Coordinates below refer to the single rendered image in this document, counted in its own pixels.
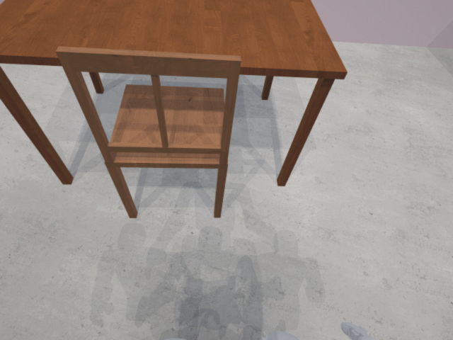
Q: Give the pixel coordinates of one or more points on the chair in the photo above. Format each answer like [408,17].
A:
[160,126]

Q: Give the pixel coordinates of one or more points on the robot right hand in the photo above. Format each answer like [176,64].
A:
[354,332]

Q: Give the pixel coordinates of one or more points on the table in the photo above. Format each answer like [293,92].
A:
[273,37]

